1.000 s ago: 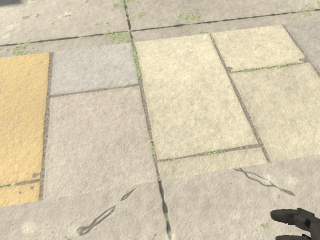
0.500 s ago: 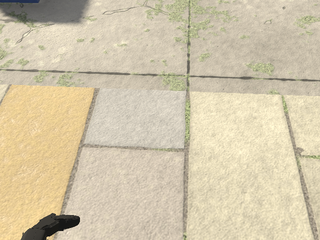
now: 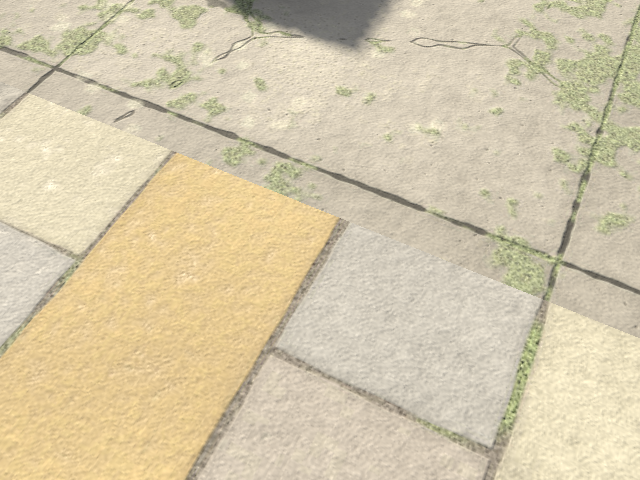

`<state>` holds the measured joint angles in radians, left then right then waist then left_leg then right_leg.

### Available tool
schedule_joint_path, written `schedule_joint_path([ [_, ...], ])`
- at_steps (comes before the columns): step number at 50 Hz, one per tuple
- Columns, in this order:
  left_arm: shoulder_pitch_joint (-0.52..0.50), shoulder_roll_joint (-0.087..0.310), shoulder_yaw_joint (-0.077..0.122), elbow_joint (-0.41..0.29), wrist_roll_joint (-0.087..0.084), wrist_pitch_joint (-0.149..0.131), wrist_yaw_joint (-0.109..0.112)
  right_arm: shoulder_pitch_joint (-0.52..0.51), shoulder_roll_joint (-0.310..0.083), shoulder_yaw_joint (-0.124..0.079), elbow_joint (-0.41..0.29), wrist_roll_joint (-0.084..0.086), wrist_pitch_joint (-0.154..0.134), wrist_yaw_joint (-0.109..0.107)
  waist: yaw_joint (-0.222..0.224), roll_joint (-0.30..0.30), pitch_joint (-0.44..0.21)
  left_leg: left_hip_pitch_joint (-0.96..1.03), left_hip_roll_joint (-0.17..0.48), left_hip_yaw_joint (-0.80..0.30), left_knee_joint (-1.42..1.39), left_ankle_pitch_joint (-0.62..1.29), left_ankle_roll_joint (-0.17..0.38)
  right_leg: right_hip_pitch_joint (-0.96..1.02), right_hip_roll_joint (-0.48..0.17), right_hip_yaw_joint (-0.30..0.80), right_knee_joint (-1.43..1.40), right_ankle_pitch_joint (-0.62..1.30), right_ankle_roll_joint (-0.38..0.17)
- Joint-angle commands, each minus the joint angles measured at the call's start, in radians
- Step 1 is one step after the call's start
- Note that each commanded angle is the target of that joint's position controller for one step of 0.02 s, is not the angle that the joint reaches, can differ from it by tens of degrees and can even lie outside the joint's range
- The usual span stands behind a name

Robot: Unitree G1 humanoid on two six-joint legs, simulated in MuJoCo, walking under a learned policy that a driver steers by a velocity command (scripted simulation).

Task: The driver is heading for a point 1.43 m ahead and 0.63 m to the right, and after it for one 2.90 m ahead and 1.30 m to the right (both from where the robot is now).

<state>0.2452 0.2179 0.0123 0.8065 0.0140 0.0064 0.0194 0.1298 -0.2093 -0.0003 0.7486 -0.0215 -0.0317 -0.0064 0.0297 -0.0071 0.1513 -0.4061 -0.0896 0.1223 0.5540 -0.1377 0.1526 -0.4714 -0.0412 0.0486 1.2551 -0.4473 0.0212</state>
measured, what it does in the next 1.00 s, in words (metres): steps on the spot, turning right: right foot, then left foot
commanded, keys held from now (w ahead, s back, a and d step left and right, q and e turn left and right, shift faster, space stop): e+shift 0.60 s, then shift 0.40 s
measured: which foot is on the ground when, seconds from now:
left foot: down 0.00-0.36, up 0.38-0.80, down 0.82-1.00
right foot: up 0.00-0.34, down 0.36-0.82, up 0.84-1.00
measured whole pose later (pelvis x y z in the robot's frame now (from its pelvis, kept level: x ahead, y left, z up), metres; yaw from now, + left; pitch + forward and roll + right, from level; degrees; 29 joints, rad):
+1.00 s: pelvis +0.07 -0.05 +0.02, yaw -40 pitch +0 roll -1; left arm 0.18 0.30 0.06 0.72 0.01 0.07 -0.01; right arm 0.21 -0.24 -0.01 0.71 -0.02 0.01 -0.02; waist -0.01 -0.05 0.06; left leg -0.24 -0.01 -0.01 0.45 -0.22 0.04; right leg -0.35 0.13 0.14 0.90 -0.46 0.02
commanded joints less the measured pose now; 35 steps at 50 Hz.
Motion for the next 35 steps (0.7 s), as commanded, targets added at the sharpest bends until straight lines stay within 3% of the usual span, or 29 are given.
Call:
schedule_joint_path([
  [1,0.195,0.125,0.050,0.006,-0.002,0.032,-0.004,0.087,-0.157,-0.047,-0.029,-0.004,-0.031,-0.010,0.008,0.008,-0.281,0.145,0.384,-0.221,-0.236,0.743,0.125,0.111,-0.013,-0.012,-0.016,0.038,-0.009],
  [3,0.148,0.111,0.058,-0.011,-0.006,0.039,-0.011,0.068,-0.137,-0.045,-0.031,-0.003,-0.027,-0.015,0.011,0.027,-0.269,0.169,0.368,-0.155,-0.252,0.631,0.118,0.056,-0.018,-0.025,-0.063,0.078,-0.012],
  [7,0.031,0.089,0.058,-0.061,0.007,0.065,-0.035,0.057,-0.119,-0.047,-0.036,-0.005,-0.005,-0.028,-0.015,0.103,-0.211,0.181,0.348,-0.074,-0.303,0.207,0.081,0.009,-0.036,-0.060,-0.259,0.149,0.001],
  [13,-0.047,0.100,0.064,-0.133,0.003,0.080,-0.065,0.091,-0.171,-0.073,-0.037,-0.013,0.025,-0.021,-0.055,0.125,-0.202,0.226,0.426,-0.027,-0.254,0.054,0.062,0.082,-0.013,-0.144,-0.462,0.047,-0.018],
  [16,-0.034,0.104,0.071,-0.159,-0.006,0.075,-0.073,0.081,-0.206,-0.089,-0.041,-0.002,0.034,-0.011,-0.035,0.112,-0.206,0.226,0.443,0.024,-0.151,0.061,-0.001,0.178,0.009,-0.170,-0.636,0.064,-0.048],
  [17,0.007,0.118,0.076,-0.150,-0.007,0.068,-0.070,0.097,-0.212,-0.097,-0.033,0.001,0.039,-0.006,-0.013,0.065,-0.208,0.183,0.422,0.058,-0.074,0.003,-0.062,0.256,0.015,-0.138,-0.758,0.151,-0.068],
  [18,0.063,0.194,0.095,-0.134,0.005,0.057,-0.055,0.125,-0.187,-0.096,-0.033,0.001,0.045,0.002,0.002,-0.117,-0.175,0.074,0.338,0.123,0.127,-0.140,-0.145,0.316,-0.087,0.070,-0.947,0.206,-0.108],
  [19,0.076,0.360,0.135,-0.151,0.004,0.052,-0.041,0.065,-0.125,-0.078,-0.119,0.011,0.053,0.000,0.000,-0.363,-0.096,-0.250,0.125,0.112,0.326,-0.515,-0.238,0.353,-0.337,0.507,-0.982,0.556,-0.259],
  [20,0.140,0.336,0.144,-0.141,0.010,0.052,-0.029,-0.032,-0.149,-0.075,-0.133,-0.016,0.068,-0.009,0.063,-0.177,-0.116,-0.281,0.121,-0.075,0.506,-0.518,-0.236,0.358,-0.325,0.454,-0.949,0.650,-0.332],
  [22,0.006,0.274,0.124,-0.165,0.000,0.058,-0.015,0.020,-0.144,-0.074,-0.114,0.008,0.063,-0.008,-0.022,-0.103,-0.126,-0.266,0.137,-0.151,0.525,-0.314,-0.222,0.322,-0.196,0.291,-0.936,0.525,-0.278],
  [24,-0.083,0.227,0.110,-0.201,-0.012,0.057,-0.014,0.037,-0.173,-0.083,-0.104,-0.018,0.051,-0.009,-0.041,-0.118,-0.176,-0.240,0.118,-0.146,0.537,-0.223,-0.213,0.345,-0.123,0.241,-0.908,0.617,-0.246],
  [25,-0.068,0.223,0.108,-0.203,-0.016,0.054,-0.019,0.042,-0.172,-0.083,-0.103,-0.020,0.053,-0.006,-0.037,-0.096,-0.208,-0.227,0.108,-0.149,0.547,-0.218,-0.214,0.360,-0.117,0.242,-0.891,0.678,-0.247],
  [27,-0.027,0.244,0.117,-0.197,-0.015,0.049,-0.025,0.030,-0.155,-0.075,-0.114,-0.008,0.058,-0.004,-0.021,-0.067,-0.224,-0.229,0.101,-0.159,0.492,-0.222,-0.219,0.389,-0.108,0.269,-0.873,0.700,-0.248],
  [30,0.013,0.269,0.127,-0.196,-0.007,0.051,-0.025,-0.008,-0.152,-0.067,-0.136,-0.001,0.063,-0.009,0.010,-0.098,-0.215,-0.234,0.085,-0.177,0.381,-0.233,-0.220,0.409,-0.101,0.347,-0.861,0.620,-0.254],
  [35,0.003,0.259,0.117,-0.200,0.008,0.051,-0.026,0.009,-0.161,-0.061,-0.132,0.008,0.058,-0.015,0.020,-0.123,-0.236,-0.079,0.070,-0.163,0.255,-0.248,-0.189,0.348,-0.099,0.378,-0.823,0.698,-0.240],
])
